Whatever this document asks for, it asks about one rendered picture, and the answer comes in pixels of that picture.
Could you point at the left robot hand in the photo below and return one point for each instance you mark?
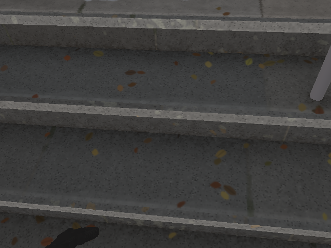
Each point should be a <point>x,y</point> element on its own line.
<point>73,237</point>

